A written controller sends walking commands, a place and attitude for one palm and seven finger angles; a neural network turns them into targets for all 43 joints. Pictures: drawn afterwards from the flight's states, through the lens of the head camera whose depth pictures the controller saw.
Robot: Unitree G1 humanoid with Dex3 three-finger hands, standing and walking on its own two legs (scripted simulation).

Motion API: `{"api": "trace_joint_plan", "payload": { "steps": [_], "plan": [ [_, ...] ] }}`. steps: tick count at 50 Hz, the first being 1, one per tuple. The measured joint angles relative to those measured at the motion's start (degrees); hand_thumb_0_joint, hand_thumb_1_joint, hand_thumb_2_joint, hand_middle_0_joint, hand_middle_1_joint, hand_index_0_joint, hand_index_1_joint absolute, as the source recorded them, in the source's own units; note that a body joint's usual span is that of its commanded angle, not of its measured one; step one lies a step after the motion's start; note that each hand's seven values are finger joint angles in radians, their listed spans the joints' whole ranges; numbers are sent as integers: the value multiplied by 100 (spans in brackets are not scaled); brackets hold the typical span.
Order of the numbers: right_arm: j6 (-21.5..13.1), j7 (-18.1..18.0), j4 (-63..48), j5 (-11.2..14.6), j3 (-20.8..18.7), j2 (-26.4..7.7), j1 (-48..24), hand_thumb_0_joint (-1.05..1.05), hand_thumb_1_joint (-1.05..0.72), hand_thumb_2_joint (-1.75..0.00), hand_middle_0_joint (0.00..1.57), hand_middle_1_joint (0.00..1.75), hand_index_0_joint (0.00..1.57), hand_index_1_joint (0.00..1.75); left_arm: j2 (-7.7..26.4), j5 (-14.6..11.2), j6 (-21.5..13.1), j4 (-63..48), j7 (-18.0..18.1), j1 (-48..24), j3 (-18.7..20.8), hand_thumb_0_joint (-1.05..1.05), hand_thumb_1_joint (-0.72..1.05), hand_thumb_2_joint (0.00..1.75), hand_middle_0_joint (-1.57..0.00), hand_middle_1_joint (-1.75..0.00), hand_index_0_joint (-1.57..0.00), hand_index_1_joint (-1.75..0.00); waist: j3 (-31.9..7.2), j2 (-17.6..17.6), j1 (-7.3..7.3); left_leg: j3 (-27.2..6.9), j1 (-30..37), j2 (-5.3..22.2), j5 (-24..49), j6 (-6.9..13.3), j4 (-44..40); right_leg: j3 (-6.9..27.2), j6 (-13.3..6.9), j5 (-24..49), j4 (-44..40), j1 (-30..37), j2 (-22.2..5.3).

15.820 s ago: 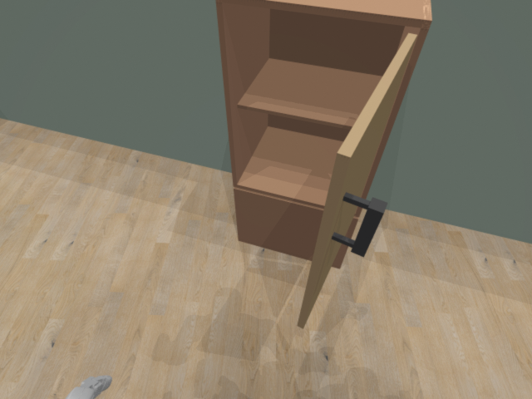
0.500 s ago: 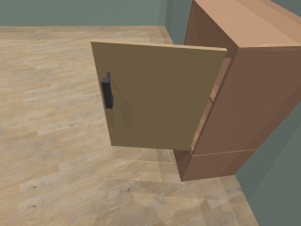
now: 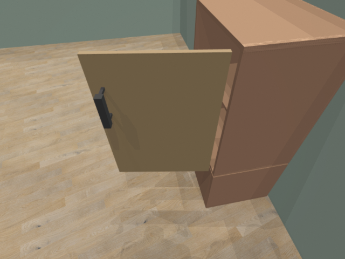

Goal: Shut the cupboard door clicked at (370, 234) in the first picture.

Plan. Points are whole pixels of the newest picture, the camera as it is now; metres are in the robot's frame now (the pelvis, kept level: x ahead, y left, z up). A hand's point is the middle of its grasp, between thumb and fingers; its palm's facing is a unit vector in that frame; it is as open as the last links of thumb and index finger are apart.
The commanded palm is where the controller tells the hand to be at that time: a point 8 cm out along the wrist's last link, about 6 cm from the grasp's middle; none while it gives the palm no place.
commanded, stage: look again from close up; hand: left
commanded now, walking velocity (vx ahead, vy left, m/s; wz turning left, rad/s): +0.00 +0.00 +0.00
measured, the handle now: (105, 107) +0.54 +0.25 +0.04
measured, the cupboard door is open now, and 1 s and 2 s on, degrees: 80 80 80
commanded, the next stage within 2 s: shuffle to correct the standing spot in 0.22 s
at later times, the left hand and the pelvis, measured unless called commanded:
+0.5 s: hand out of the picture -0.01 +0.17 -0.18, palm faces +0.06 -0.98 -0.17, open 7.4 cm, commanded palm none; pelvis +0.01 +0.00 +0.00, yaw +1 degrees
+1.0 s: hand (109, 241) +0.21 +0.20 -0.16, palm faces -0.04 -0.98 -0.21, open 7.3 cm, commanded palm none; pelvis +0.11 +0.02 +0.00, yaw +0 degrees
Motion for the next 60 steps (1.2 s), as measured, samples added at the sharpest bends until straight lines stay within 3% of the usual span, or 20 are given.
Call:
{"api": "trace_joint_plan", "payload": {
  "steps": [20, 28, 31, 35, 39, 43, 48, 50, 52, 56, 60],
  "plan": [
    [-23, 63, 274, 5, 98, 156, 199, 1, -91, -90, 20, 29, 20, 30, 50, -9, 23, -14, -82, 93, 4, 1, 91, 90, -20, -30, -20, -30, 76, -170, 49, 6, 4, 28, 201, -33, -284, 4, -51, 178, -246, -18, 39],
    [57, 143, 237, -34, 17, 142, 390, 1, -91, -90, 20, 29, 20, 30, 35, 51, 13, -117, -111, 397, 178, 1, 91, 90, -20, -30, -20, -30, -1, -188, 127, 53, -434, 86, -572, 177, 696, -161, -14, -98, -123, 104, 57],
    [-63, 139, 169, -27, 2, 175, 378, 1, -91, -90, 20, 29, 20, 30, 93, 48, 39, -86, -120, 532, 224, 1, 91, 90, -20, -30, -20, -30, 55, -389, 170, 221, -309, -28, -138, 235, 414, -75, 69, -314, 150, 87, -82],
    [-277, 75, -15, -62, -11, 198, 470, 0, -91, -90, 20, 29, 20, 30, 100, 91, 197, 57, -157, 504, 230, 1, 91, 90, -20, -30, -20, -30, 24, -442, 53, 405, -132, -137, -297, 371, 233, -13, -53, -1060, 2156, -781, -192],
    [-360, 39, 7, -56, 44, 318, 648, 0, -91, -90, 20, 29, 20, 30, 155, 97, 180, -90, -219, 110, 274, 1, 91, 90, -20, -30, -20, -30, 129, -363, -36, 364, 181, -200, -70, 405, -367, -76, 12, -603, 3291, -1693, -372],
    [-384, 39, 120, -59, 97, 441, 814, 0, -91, -90, 20, 29, 20, 30, 228, 94, 168, -337, -220, -356, 329, 2, 93, 90, -20, -30, -20, -30, 250, -285, -36, 340, 502, -212, 70, 373, -861, -105, 103, -132, 3049, -2189, -542],
    [-327, 64, 178, -108, 93, 444, 922, 0, -91, -90, 20, 29, 20, 30, 258, 62, 149, -592, -248, -869, 331, 2, 93, 90, -20, -30, -20, -29, 428, -142, -178, 337, 769, -160, -91, 260, -953, -209, 70, 22, 1787, -2126, -546],
    [-275, 60, 193, -105, 82, 403, 957, 0, -90, -90, 20, 29, 20, 30, 227, 58, 95, -682, -234, -1025, 308, 2, 93, 90, -20, -30, -20, -29, 488, -73, -235, 330, 806, -107, -306, 185, -736, -261, 54, 287, 1109, -1844, -453],
    [-223, 70, 213, -55, 77, 400, 1076, 0, -90, -90, 20, 29, 20, 30, 238, 58, -43, -791, -211, -1085, 263, 1, 92, 90, -20, -30, -20, -29, 454, -142, -255, 292, 684, -132, -666, 113, -146, -241, 27, 1290, 392, -1379, -458],
    [4, 8, 156, 56, -62, 197, 777, 1, -90, -89, 20, 30, 20, 30, 83, 44, -142, -827, -120, -1230, 188, 1, 91, 90, -20, -30, -20, -29, 553, 37, -276, -153, -261, -89, -1552, 84, 2144, -407, -23, 423, 735, -1212, -387],
    [188, -6, -127, 51, -206, 37, 145, 1, -91, -90, 20, 29, 20, 30, 30, 60, 4, -842, -48, -1238, 187, 1, 91, 90, -20, -30, -20, -30, 619, -122, -213, -114, -1103, -73, -1522, -61, 2994, -363, 24, 562, 494, -1114, -441]
  ]
}}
